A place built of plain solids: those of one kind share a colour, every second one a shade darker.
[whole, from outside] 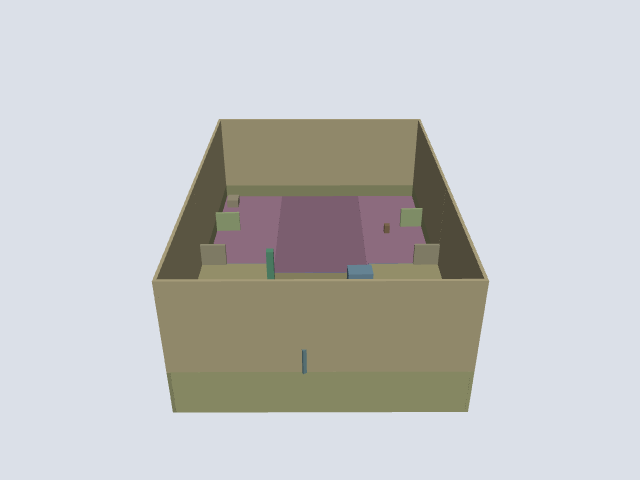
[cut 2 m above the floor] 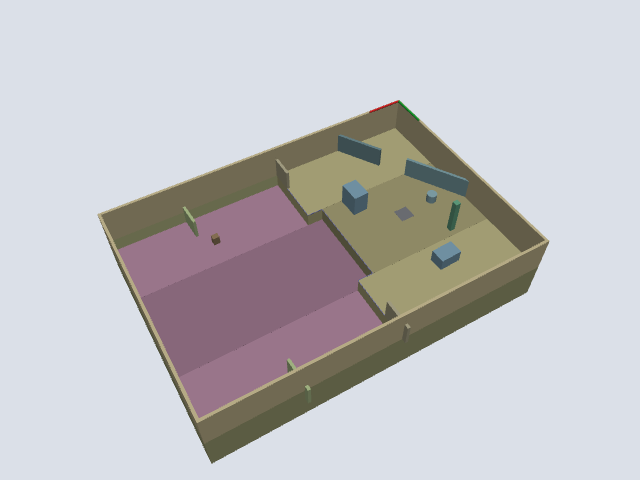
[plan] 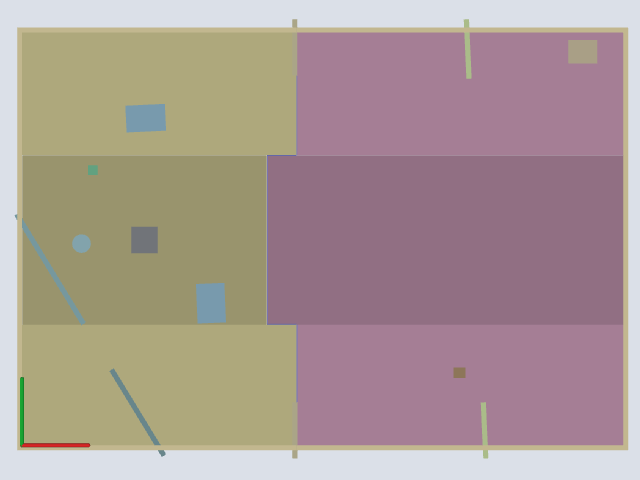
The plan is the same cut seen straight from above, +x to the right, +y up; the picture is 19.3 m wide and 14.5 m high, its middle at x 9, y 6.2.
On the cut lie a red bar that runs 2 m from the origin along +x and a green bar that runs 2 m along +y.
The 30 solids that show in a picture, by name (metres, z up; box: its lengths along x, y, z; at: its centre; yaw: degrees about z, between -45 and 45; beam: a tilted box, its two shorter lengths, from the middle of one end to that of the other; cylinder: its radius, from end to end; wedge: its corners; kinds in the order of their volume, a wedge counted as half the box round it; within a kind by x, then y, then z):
{
 "deck_1": {"box": [7.4, 5.12, 2.3], "at": [3.7, 6.2, -1.15]},
 "deck_2": {"box": [8.29, 3.64, 2.3], "at": [4.14, 1.82, -1.15]},
 "deck_3": {"box": [8.29, 3.71, 2.3], "at": [4.14, 10.62, -1.15]},
 "piece_1": {"box": [10.76, 5.12, 1.46], "at": [12.78, 6.2, -1.57]},
 "piece_2": {"box": [9.87, 3.64, 1.46], "at": [13.22, 1.82, -1.57]},
 "piece_3": {"box": [9.87, 3.71, 1.46], "at": [13.22, 10.62, -1.57]},
 "wall_1": {"box": [0.15, 12.77, 4.56], "at": [-0.07, 6.24, 2.23]},
 "wall_2": {"box": [8.44, 0.15, 4.56], "at": [4.07, -0.07, 2.23]},
 "wall_3": {"box": [8.44, 0.15, 4.56], "at": [4.07, 12.54, 2.23]},
 "wall_4": {"box": [10.02, 0.15, 4.56], "at": [13.3, -0.07, 2.23]},
 "wall_5": {"box": [10.02, 0.15, 4.56], "at": [13.3, 12.54, 2.23]},
 "wall_6": {"box": [0.15, 12.77, 4.56], "at": [18.23, 6.24, 2.23]},
 "wallfoot_1": {"box": [0.15, 12.47, 2.3], "at": [-0.07, 6.24, -1.15]},
 "wallfoot_2": {"box": [18.46, 0.15, 2.3], "at": [9.08, -0.07, -1.15]},
 "wallfoot_3": {"box": [18.46, 0.15, 2.3], "at": [9.08, 12.54, -1.15]},
 "wallfoot_4": {"box": [0.15, 12.47, 2.3], "at": [18.23, 6.24, -1.15]},
 "pallet_1": {"box": [1.2, 0.81, 0.75], "at": [3.73, 9.88, 0.33], "yaw": 2.6},
 "pallet_2": {"box": [0.86, 1.2, 1.32], "at": [5.71, 4.29, 0.61], "yaw": 2.3},
 "screen_like_deck_1": {"box": [0.16, 3.89, 1.24], "at": [0.85, 5.32, 0.57], "yaw": 31.4},
 "screen_like_deck_2": {"box": [0.16, 3.04, 1.24], "at": [3.5, 0.98, 0.57], "yaw": 31.4},
 "screen_like_1": {"box": [0.16, 1.8, 1.24], "at": [13.46, 11.97, -0.27], "yaw": 2.5},
 "screen_like_2": {"box": [0.16, 1.7, 1.24], "at": [13.97, 0.45, -0.27], "yaw": 2.6},
 "screen_live_1": {"box": [0.16, 1.7, 1.24], "at": [8.24, 0.45, 0.57]},
 "screen_live_2": {"box": [0.16, 1.7, 1.24], "at": [8.24, 12.02, 0.57]},
 "column_1": {"box": [0.3, 0.3, 4.56], "at": [2.14, 8.31, 2.23]},
 "crate_1": {"box": [0.87, 0.71, 0.55], "at": [16.94, 11.88, -0.62]},
 "drum_1": {"cylinder": 0.28, "from": [1.79, 6.09, -0.05], "to": [1.79, 6.09, 0.5]},
 "carton_1": {"box": [0.37, 0.32, 0.55], "at": [13.21, 2.19, -0.62]},
 "lipbar_live_1": {"box": [0.03, 5.12, 0.02], "at": [7.41, 6.2, -0.01]},
 "lipbar_live_2": {"box": [0.03, 3.64, 0.02], "at": [8.3, 1.82, -0.01]}
}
